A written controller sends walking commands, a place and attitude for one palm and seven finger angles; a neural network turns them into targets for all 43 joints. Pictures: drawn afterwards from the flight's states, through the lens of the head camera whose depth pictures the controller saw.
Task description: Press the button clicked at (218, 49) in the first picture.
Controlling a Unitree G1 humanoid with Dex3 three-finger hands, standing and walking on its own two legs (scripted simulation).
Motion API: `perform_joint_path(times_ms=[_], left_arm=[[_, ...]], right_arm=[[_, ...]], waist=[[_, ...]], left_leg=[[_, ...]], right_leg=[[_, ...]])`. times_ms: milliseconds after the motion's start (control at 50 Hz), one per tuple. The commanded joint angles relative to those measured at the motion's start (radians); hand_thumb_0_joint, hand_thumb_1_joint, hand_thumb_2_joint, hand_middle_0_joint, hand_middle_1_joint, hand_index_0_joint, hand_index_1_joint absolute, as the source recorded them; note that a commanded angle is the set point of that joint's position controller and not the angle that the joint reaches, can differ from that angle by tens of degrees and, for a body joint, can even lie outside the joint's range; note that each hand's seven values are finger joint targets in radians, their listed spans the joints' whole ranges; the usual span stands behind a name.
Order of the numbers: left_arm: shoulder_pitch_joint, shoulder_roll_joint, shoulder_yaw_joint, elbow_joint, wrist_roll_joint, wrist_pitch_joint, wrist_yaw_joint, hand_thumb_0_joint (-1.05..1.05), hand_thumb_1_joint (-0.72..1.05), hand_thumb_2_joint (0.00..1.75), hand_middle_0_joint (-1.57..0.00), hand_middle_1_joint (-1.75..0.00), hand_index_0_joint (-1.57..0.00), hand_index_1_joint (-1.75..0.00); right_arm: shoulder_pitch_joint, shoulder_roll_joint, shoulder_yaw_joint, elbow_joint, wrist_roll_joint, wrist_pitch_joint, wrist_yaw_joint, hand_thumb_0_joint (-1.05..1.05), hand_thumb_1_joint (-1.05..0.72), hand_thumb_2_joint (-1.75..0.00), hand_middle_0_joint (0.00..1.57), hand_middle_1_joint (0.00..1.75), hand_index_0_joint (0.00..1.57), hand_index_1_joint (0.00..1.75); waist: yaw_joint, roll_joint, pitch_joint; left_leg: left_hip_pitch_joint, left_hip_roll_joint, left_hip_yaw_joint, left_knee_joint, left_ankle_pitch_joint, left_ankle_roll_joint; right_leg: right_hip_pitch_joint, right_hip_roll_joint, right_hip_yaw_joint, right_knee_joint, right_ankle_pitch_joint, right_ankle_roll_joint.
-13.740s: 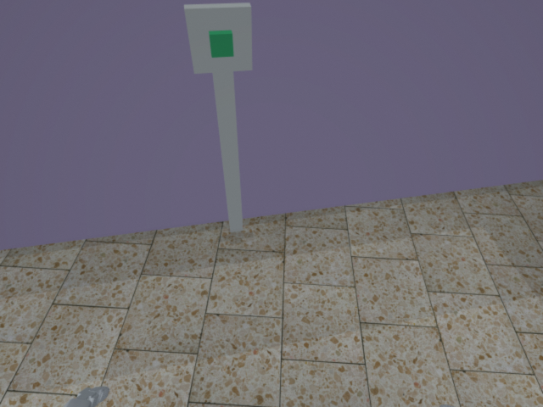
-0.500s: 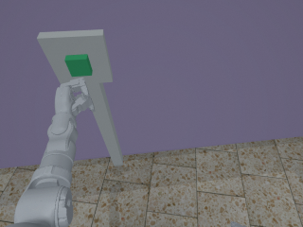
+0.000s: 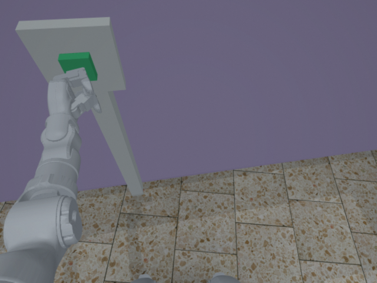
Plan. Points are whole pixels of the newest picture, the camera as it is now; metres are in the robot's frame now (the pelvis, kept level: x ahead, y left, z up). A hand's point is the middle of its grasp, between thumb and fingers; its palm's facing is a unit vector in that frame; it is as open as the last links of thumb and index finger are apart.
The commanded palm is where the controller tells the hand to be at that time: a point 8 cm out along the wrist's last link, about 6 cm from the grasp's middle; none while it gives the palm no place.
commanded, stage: press the button with the knuckle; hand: left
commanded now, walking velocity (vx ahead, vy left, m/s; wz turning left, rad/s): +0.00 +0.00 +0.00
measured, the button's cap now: (79, 66) +0.54 +0.21 +0.14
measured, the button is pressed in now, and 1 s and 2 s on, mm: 2 12 0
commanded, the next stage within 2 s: hold the button down briefly in 0.44 s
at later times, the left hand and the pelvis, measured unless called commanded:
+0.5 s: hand (93, 92) +0.50 +0.19 +0.10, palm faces +0.13 -0.99 -0.02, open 2.7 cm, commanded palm +0.50 +0.23 +0.10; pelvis -0.02 +0.00 -0.01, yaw +1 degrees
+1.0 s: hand (93, 93) +0.50 +0.19 +0.10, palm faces +0.14 -0.99 -0.02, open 2.9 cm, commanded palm +0.48 +0.23 +0.10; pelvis -0.03 +0.01 -0.01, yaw +1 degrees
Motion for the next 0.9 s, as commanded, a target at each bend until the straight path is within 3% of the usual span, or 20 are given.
perform_joint_path(times_ms=[0, 40, 100, 180, 240, 300, 360, 380, 400, 440, 460, 500, 560, 600, 680, 700, 800, 860, 880], left_arm=[[-0.516, 0.214, 0.015, -0.194, -0.005, -0.058, -0.011, 0.0, 0.9, 0.9, -1.3, -1.5, -1.3, -1.5], [-0.544, 0.205, 0.006, -0.191, -0.005, -0.059, -0.007, 0.0, 0.9, 0.9, -1.3, -1.5, -1.3, -1.5], [-0.582, 0.242, 0.032, -0.181, -0.001, -0.059, 0.005, 0.0, 0.9, 0.9, -1.3, -1.5, -1.3, -1.5], [-0.625, 0.262, 0.026, -0.131, 0.018, -0.058, 0.008, 0.0, 0.9, 0.9, -1.3, -1.5, -1.3, -1.5], [-0.669, 0.323, 0.055, -0.127, 0.025, -0.061, 0.008, 0.0, 0.9, 0.9, -1.3, -1.5, -1.3, -1.5], [-0.693, 0.29, 0.027, -0.111, 0.023, -0.063, 0.0, 0.0, 0.9, 0.9, -1.3, -1.5, -1.3, -1.5], [-0.726, 0.332, 0.048, -0.076, 0.018, -0.059, 0.001, 0.0, 0.9, 0.9, -1.3, -1.5, -1.3, -1.5], [-0.741, 0.307, 0.023, -0.077, 0.016, -0.056, 0.0, 0.0, 0.9, 0.9, -1.3, -1.5, -1.3, -1.5], [-0.752, 0.317, 0.026, -0.064, 0.018, -0.054, 0.0, 0.0, 0.9, 0.9, -1.3, -1.5, -1.3, -1.5], [-0.781, 0.329, 0.031, -0.074, 0.023, -0.058, 0.007, 0.0, 0.9, 0.9, -1.3, -1.5, -1.3, -1.5], [-0.784, 0.337, 0.032, -0.063, 0.025, -0.058, 0.008, 0.0, 0.9, 0.9, -1.3, -1.5, -1.3, -1.5], [-0.802, 0.337, 0.023, -0.071, 0.028, -0.062, 0.011, 0.0, 0.9, 0.9, -1.3, -1.5, -1.3, -1.5], [-0.816, 0.343, 0.023, -0.055, 0.023, -0.059, 0.014, 0.0, 0.9, 0.9, -1.3, -1.5, -1.3, -1.5], [-0.819, 0.326, 0.01, -0.049, 0.022, -0.058, 0.014, 0.0, 0.9, 0.9, -1.3, -1.5, -1.3, -1.5], [-0.839, 0.377, 0.04, -0.069, 0.033, -0.069, 0.025, 0.0, 0.9, 0.9, -1.3, -1.5, -1.3, -1.5], [-0.834, 0.362, 0.034, -0.066, 0.031, -0.069, 0.026, 0.0, 0.9, 0.9, -1.3, -1.5, -1.3, -1.5], [-0.823, 0.383, 0.044, -0.045, 0.032, -0.064, 0.026, 0.0, 0.9, 0.9, -1.3, -1.5, -1.3, -1.5], [-0.812, 0.372, 0.034, -0.034, 0.041, -0.063, 0.027, 0.0, 0.9, 0.9, -1.3, -1.5, -1.3, -1.5], [-0.82, 0.343, 0.015, -0.053, 0.037, -0.064, 0.026, 0.0, 0.9, 0.9, -1.3, -1.5, -1.3, -1.5]], right_arm=[[0.103, -0.159, -0.058, -0.07, -0.004, -0.021, -0.008, 0.0, -0.9, -0.9, 0.2, 0.3, 0.2, 0.3], [0.113, -0.159, -0.058, -0.066, -0.006, -0.018, -0.006, 0.0, -0.9, -0.9, 0.2, 0.3, 0.2, 0.3], [0.122, -0.164, -0.059, -0.058, -0.008, -0.017, -0.007, 0.0, -0.9, -0.9, 0.2, 0.3, 0.2, 0.3], [0.13, -0.165, -0.051, -0.052, -0.009, -0.015, -0.007, 0.0, -0.9, -0.9, 0.2, 0.3, 0.2, 0.3], [0.137, -0.174, -0.048, -0.053, -0.011, -0.018, -0.012, 0.0, -0.9, -0.9, 0.2, 0.3, 0.2, 0.3], [0.136, -0.17, -0.045, -0.052, -0.012, -0.024, -0.011, 0.0, -0.9, -0.9, 0.2, 0.3, 0.2, 0.3], [0.148, -0.181, -0.041, -0.05, -0.011, -0.027, -0.015, 0.0, -0.9, -0.9, 0.2, 0.3, 0.2, 0.3], [0.145, -0.178, -0.039, -0.052, -0.011, -0.03, -0.015, 0.0, -0.9, -0.9, 0.2, 0.3, 0.2, 0.3], [0.151, -0.182, -0.039, -0.049, -0.011, -0.033, -0.017, 0.0, -0.9, -0.9, 0.2, 0.3, 0.2, 0.3], [0.157, -0.185, -0.037, -0.047, -0.015, -0.037, -0.016, 0.0, -0.9, -0.9, 0.2, 0.3, 0.2, 0.3], [0.16, -0.188, -0.038, -0.046, -0.015, -0.039, -0.017, 0.0, -0.9, -0.9, 0.2, 0.3, 0.2, 0.3], [0.164, -0.188, -0.037, -0.047, -0.015, -0.043, -0.017, 0.0, -0.9, -0.9, 0.2, 0.3, 0.2, 0.3], [0.168, -0.192, -0.034, -0.042, -0.015, -0.047, -0.018, 0.0, -0.9, -0.9, 0.2, 0.3, 0.2, 0.3], [0.169, -0.192, -0.034, -0.043, -0.016, -0.053, -0.016, 0.0, -0.9, -0.9, 0.2, 0.3, 0.2, 0.3], [0.175, -0.197, -0.034, -0.042, -0.021, -0.058, -0.016, 0.0, -0.9, -0.9, 0.2, 0.3, 0.2, 0.3], [0.175, -0.195, -0.033, -0.045, -0.022, -0.059, -0.014, 0.0, -0.9, -0.9, 0.2, 0.3, 0.2, 0.3], [0.176, -0.201, -0.032, -0.047, -0.02, -0.064, -0.015, 0.0, -0.9, -0.9, 0.2, 0.3, 0.2, 0.3], [0.177, -0.199, -0.03, -0.051, -0.021, -0.064, -0.013, 0.0, -0.9, -0.9, 0.2, 0.3, 0.2, 0.3], [0.175, -0.197, -0.031, -0.053, -0.022, -0.066, -0.011, 0.0, -0.9, -0.9, 0.2, 0.3, 0.2, 0.3]], waist=[[-0.031, 0.055, -0.401], [-0.044, 0.049, -0.395], [-0.053, 0.026, -0.388], [-0.07, 0.045, -0.346], [-0.081, 0.039, -0.361], [-0.089, 0.103, -0.38], [-0.104, 0.062, -0.364], [-0.115, 0.07, -0.366], [-0.119, 0.052, -0.355], [-0.121, 0.095, -0.374], [-0.126, 0.074, -0.386], [-0.131, 0.09, -0.399], [-0.14, 0.091, -0.371], [-0.14, 0.094, -0.368], [-0.132, 0.119, -0.405], [-0.134, 0.109, -0.409], [-0.134, 0.09, -0.369], [-0.13, 0.114, -0.369], [-0.134, 0.128, -0.37]], left_leg=[[0.273, -0.034, -0.049, -0.067, 0.266, 0.023], [0.274, -0.031, -0.054, -0.062, 0.275, 0.024], [0.251, -0.032, -0.053, -0.059, 0.253, 0.029], [0.216, -0.034, -0.057, -0.059, 0.206, 0.029], [0.196, -0.036, -0.06, -0.055, 0.173, 0.034], [0.229, -0.033, -0.065, -0.048, 0.171, 0.027], [0.191, -0.031, -0.072, -0.048, 0.139, 0.031], [0.184, -0.032, -0.068, -0.048, 0.122, 0.031], [0.17, -0.031, -0.072, -0.049, 0.102, 0.032], [0.187, -0.031, -0.078, -0.047, 0.105, 0.031], [0.188, -0.029, -0.081, -0.044, 0.106, 0.032], [0.191, -0.029, -0.083, -0.041, 0.096, 0.031], [0.165, -0.028, -0.082, -0.043, 0.06, 0.032], [0.16, -0.029, -0.084, -0.048, 0.032, 0.031], [0.172, -0.029, -0.089, -0.046, 0.036, 0.03], [0.168, -0.031, -0.087, -0.046, 0.027, 0.032], [0.124, -0.029, -0.082, -0.05, -0.014, 0.033], [0.135, -0.029, -0.089, -0.054, -0.017, 0.03], [0.15, -0.028, -0.092, -0.055, -0.016, 0.029]], right_leg=[[0.096, 0.034, 0.034, -0.083, 0.284, 0.0], [0.08, 0.037, 0.03, -0.081, 0.285, 0.0], [0.08, 0.037, 0.037, -0.089, 0.273, 0.007], [0.051, 0.036, 0.038, -0.093, 0.229, 0.006], [0.055, 0.035, 0.046, -0.095, 0.204, 0.008], [0.011, 0.037, 0.041, -0.092, 0.18, 0.005], [0.005, 0.038, 0.042, -0.093, 0.152, 0.009], [0.002, 0.037, 0.044, -0.097, 0.141, 0.013], [-0.007, 0.037, 0.043, -0.099, 0.123, 0.013], [-0.025, 0.037, 0.041, -0.092, 0.115, 0.01], [-0.026, 0.037, 0.041, -0.092, 0.113, 0.012], [-0.037, 0.037, 0.041, -0.091, 0.101, 0.013], [-0.051, 0.036, 0.043, -0.096, 0.076, 0.015], [-0.056, 0.036, 0.042, -0.1, 0.054, 0.013], [-0.054, 0.035, 0.04, -0.091, 0.052, 0.011], [-0.048, 0.036, 0.041, -0.094, 0.046, 0.013], [-0.048, 0.036, 0.045, -0.101, 0.02, 0.013], [-0.069, 0.035, 0.038, -0.089, 0.014, 0.008], [-0.082, 0.035, 0.035, -0.088, 0.015, 0.008]])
